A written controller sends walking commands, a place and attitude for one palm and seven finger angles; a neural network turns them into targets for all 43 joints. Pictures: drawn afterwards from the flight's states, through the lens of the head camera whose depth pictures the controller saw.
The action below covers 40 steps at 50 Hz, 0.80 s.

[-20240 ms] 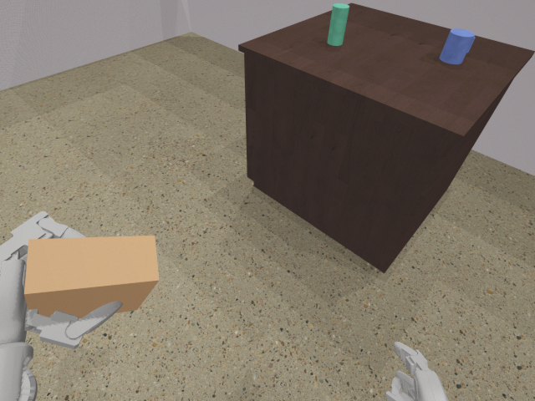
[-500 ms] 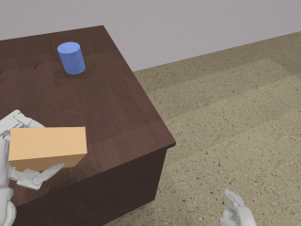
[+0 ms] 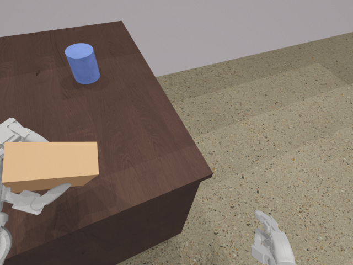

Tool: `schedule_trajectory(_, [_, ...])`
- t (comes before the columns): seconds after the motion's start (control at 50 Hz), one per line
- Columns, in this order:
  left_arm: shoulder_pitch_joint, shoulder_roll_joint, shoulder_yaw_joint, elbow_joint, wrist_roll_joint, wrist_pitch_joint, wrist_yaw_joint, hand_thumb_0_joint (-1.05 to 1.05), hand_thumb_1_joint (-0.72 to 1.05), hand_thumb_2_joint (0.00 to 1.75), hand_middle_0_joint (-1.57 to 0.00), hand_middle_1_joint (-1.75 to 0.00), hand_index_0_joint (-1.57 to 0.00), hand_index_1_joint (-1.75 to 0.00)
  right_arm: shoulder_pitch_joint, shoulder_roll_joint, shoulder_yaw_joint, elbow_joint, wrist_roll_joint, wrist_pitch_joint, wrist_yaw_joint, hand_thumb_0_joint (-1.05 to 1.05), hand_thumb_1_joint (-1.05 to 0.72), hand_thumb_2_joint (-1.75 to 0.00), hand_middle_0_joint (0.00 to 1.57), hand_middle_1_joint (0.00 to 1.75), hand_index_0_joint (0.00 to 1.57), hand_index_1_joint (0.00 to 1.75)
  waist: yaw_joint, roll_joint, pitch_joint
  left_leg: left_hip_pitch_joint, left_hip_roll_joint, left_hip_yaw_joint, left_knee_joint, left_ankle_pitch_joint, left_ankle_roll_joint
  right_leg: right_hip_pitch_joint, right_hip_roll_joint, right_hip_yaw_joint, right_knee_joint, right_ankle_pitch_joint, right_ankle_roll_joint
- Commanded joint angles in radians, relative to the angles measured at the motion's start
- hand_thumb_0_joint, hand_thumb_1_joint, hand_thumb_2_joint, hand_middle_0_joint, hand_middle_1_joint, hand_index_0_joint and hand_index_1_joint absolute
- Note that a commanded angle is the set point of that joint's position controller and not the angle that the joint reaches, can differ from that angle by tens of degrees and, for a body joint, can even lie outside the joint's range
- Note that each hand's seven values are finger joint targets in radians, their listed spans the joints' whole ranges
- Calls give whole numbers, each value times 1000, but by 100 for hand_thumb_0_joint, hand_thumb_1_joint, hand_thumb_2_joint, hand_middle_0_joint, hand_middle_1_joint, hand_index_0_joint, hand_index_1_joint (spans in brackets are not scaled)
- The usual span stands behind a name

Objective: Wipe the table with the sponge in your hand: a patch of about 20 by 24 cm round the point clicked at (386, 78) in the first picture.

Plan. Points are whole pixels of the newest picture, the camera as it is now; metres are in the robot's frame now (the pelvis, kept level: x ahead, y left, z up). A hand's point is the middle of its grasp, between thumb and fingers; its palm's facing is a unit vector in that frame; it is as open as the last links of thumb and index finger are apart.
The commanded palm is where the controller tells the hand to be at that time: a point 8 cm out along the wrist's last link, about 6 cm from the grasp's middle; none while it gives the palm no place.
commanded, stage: come to a stop and stand still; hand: left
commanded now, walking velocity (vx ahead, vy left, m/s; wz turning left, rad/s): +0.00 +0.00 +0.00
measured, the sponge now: (65, 167) +0.24 +0.22 +0.13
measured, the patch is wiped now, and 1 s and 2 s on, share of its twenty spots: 0.00 0.00 0.00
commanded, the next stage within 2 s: look again from close up in 0.08 s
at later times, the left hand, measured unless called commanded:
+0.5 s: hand (28, 187) +0.19 +0.25 +0.15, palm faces +0.40 -0.85 -0.35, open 9.7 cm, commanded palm +0.14 +0.28 +0.18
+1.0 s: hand (41, 199) +0.18 +0.23 +0.15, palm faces +0.33 -0.86 -0.40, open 9.7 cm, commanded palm +0.13 +0.27 +0.18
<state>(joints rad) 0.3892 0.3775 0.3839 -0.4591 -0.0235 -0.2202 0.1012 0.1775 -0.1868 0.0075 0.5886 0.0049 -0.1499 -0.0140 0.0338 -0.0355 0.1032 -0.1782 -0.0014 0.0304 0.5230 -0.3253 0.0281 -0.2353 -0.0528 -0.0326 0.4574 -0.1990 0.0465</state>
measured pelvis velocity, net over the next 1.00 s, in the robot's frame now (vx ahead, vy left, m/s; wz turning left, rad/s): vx -0.03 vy -0.01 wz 0.00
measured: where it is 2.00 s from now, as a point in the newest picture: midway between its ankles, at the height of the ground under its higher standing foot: outside the picture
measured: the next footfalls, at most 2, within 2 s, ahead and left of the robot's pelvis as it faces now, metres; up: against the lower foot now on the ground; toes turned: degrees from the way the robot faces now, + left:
none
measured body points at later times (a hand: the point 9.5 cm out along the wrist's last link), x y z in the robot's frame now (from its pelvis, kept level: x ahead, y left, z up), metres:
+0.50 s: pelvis -0.02 +0.00 +0.00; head +0.00 +0.03 +0.45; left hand +0.17 +0.30 +0.17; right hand +0.16 -0.22 -0.07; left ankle -0.03 +0.09 -0.74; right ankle +0.03 -0.15 -0.74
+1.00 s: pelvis -0.03 -0.01 +0.00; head -0.02 +0.00 +0.45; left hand +0.16 +0.27 +0.17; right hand +0.13 -0.22 -0.08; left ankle -0.03 +0.09 -0.74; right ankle +0.03 -0.15 -0.74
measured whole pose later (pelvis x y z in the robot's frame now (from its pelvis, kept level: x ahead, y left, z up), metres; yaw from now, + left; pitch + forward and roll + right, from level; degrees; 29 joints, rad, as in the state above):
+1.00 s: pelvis -0.03 -0.01 +0.00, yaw +0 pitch -2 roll +0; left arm 0.43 0.36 0.32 -0.39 -0.02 -0.27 0.07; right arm 0.24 -0.18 0.02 0.61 0.01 -0.18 -0.01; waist 0.03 -0.02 0.07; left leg -0.21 -0.01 0.04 0.52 -0.28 0.03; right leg -0.28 -0.06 -0.02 0.48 -0.16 0.04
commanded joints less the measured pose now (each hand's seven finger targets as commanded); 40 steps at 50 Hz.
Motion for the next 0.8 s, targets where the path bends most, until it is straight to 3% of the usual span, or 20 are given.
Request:
schedule_trajectory(0.0, [-62, 129, 65, -250, -11, -69, 28, 0, 10, 130, -120, -160, -120, -160, -62, -143, -63, -155, 3, -47, -12, 0, -90, -90, 20, 30, 20, 30, -16, 88, -241, -24, 58, -39, -85, 423, -34, 204, -12, 22, 4, 356, -70])
schedule_trajectory(0.04, [-59, 132, 72, -244, -9, -62, 32, 0, 10, 130, -120, -160, -120, -160, -78, -140, -61, -153, 7, -39, -14, 0, -90, -90, 20, 30, 20, 30, -19, 110, -235, -16, 59, -41, -100, 430, -40, 190, -3, 22, 9, 334, -68])
schedule_trajectory(0.12, [-44, 143, 84, -252, -15, -57, 32, 0, 10, 130, -120, -160, -120, -160, -67, -138, -63, -171, 6, -19, -19, 0, -90, -90, 20, 30, 20, 30, -18, 81, -237, -44, 60, -48, -93, 414, -34, 226, -16, 20, -6, 361, -71])
schedule_trajectory(0.14, [-47, 159, 100, -265, -15, -55, 36, 0, 10, 130, -120, -160, -120, -160, -86, -137, -61, -168, 8, -19, -23, 0, -90, -90, 20, 30, 20, 30, -18, 113, -239, -30, 57, -42, -101, 404, -35, 212, -12, 27, -4, 344, -70])
schedule_trajectory(0.16, [-39, 137, 80, -263, -17, -55, 34, 0, 10, 130, -120, -160, -120, -160, -73, -135, -60, -172, 5, -14, -24, 0, -90, -90, 20, 30, 20, 30, -19, 105, -229, -43, 62, -48, -104, 411, -33, 218, -12, 13, -6, 338, -70])
schedule_trajectory(0.2, [-44, 149, 85, -282, -18, -55, 32, 0, 10, 130, -120, -160, -120, -160, -74, -134, -61, -180, 8, -14, -25, 0, -90, -90, 20, 30, 20, 30, -16, 123, -233, -45, 65, -49, -107, 415, -34, 230, -12, 12, -3, 341, -68])
schedule_trajectory(0.34, [-57, 145, 75, -247, -18, -43, 35, 0, 10, 130, -120, -160, -120, -160, -79, -136, -58, -171, 11, -20, -33, 0, -90, -90, 20, 30, 20, 30, -15, 102, -181, -89, 61, -49, -150, 205, -21, 200, -10, 31, -47, 206, -59])
schedule_trajectory(0.36, [-68, 117, 46, -240, -16, -45, 33, 0, 10, 130, -120, -160, -120, -160, -68, -137, -55, -170, 6, -19, -33, 0, -90, -90, 20, 30, 20, 30, -17, 106, -167, -114, 62, -57, -164, 172, -17, 201, -8, 22, -50, 173, -59])
schedule_trajectory(0.44, [-85, 146, 70, -234, -10, -43, 37, 0, 10, 130, -120, -160, -120, -160, -74, -139, -58, -164, 10, -27, -35, 0, -90, -90, 20, 30, 20, 30, -12, 93, -168, -124, 60, -59, -173, 108, -11, 204, -7, 37, -63, 128, -57])
schedule_trajectory(0.46, [-79, 122, 48, -220, -11, -45, 34, 0, 10, 130, -120, -160, -120, -160, -67, -135, -54, -164, 6, -27, -35, 0, -90, -90, 20, 30, 20, 30, -13, 75, -163, -133, 59, -61, -176, 86, -7, 199, -9, 31, -72, 103, -56])
schedule_trajectory(0.54, [-94, 144, 64, -238, -3, -47, 36, 0, 10, 130, -120, -160, -120, -160, -73, -138, -59, -159, 10, -36, -34, 0, -90, -90, 20, 30, 20, 30, -13, 105, -148, -150, 58, -65, -188, 38, -5, 194, -4, 44, -76, 64, -56])
schedule_trajectory(0.58, [-79, 130, 57, -230, -4, -51, 33, 0, 10, 130, -120, -160, -120, -160, -58, -139, -59, -161, 7, -37, -32, 0, -90, -90, 20, 30, 20, 30, -12, 78, -153, -166, 56, -73, -186, 33, 0, 213, -4, 38, -77, 60, -57])
schedule_trajectory(0.64, [-72, 150, 77, -246, -1, -57, 35, 0, 10, 130, -120, -160, -120, -160, -65, -140, -62, -154, 9, -44, -31, 0, -90, -90, 20, 30, 20, 30, -13, 114, -156, -164, 57, -73, -189, 31, -1, 208, -4, 38, -68, 63, -58])
schedule_trajectory(0.66, [-1127, 935, 627, -506, 164, -167, 33, 0, 10, 130, -120, -160, -120, -160, 71, -145, -22, -127, -62, -84, -21, 0, -90, -90, 20, 30, 20, 30, -7, 88, -64, -261, 76, -57, -55, 233, 7, 89, -6, 41, -20, 115, -79])
schedule_trajectory(0.68, [-486, 303, 224, 117, 52, -138, -15, 0, 10, 130, -120, -160, -120, -160, -3, -27, 4, -59, -20, -82, -18, 0, -90, -90, 20, 30, 20, 30, -3, 68, -227, -75, 42, -74, -129, 255, -3, 53, -50, 35, -28, 122, -104])
schedule_trajectory(0.7, [-234, 168, 106, 100, 7, -126, -28, 0, 10, 130, -120, -160, -120, -160, 12, -114, -44, -134, -6, -106, -18, 0, -90, -90, 20, 30, 20, 30, 27, 183, -191, -22, 44, -43, -124, 289, -26, 89, -20, 128, -45, 168, -109])
schedule_trajectory(0.72, [-210, 149, 60, -48, -13, -141, -31, 0, 10, 130, -120, -160, -120, -160, 9, -136, -51, -142, 0, -101, -5, 0, -90, -90, 20, 30, 20, 30, 8, 259, -224, -53, 49, -64, -147, 286, -26, 150, -23, 87, -15, 153, -93])
schedule_trajectory(0.74, [-136, 66, 5, -81, -30, -137, -29, 0, 10, 130, -120, -160, -120, -160, -34, -123, -51, -142, 11, -102, 10, 0, -90, -90, 20, 30, 20, 30, 4, 289, -244, -42, 75, -65, -164, 294, -18, 166, -7, 44, 45, 141, -84])
schedule_trajectory(0.76, [-123, 102, 11, -156, -23, -135, -21, 0, 10, 130, -120, -160, -120, -160, -30, -143, -54, -152, 5, -99, 21, 0, -90, -90, 20, 30, 20, 30, 14, 264, -228, -118, 89, -74, -179, 253, -9, 194, 3, 27, 60, 112, -72])
schedule_trajectory(0.78, [-70, 116, 26, -167, -24, -132, -14, 0, 10, 130, -120, -160, -120, -160, -34, -141, -53, -155, 6, -98, 27, 0, -90, -90, 20, 30, 20, 30, 23, 175, -206, -180, 94, -75, -187, 183, -1, 219, 0, 21, 54, 92, -65])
